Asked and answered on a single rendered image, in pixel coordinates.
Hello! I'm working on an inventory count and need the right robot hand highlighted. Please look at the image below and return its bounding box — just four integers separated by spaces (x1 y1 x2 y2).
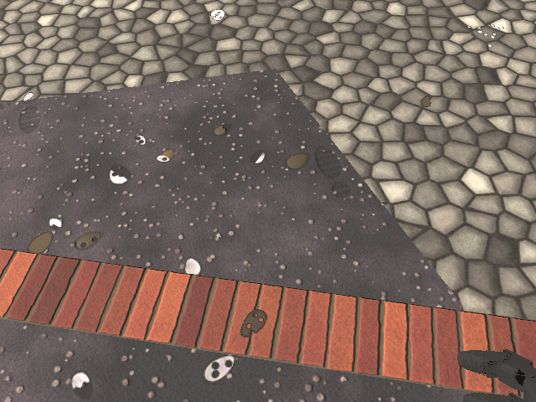
457 349 536 402

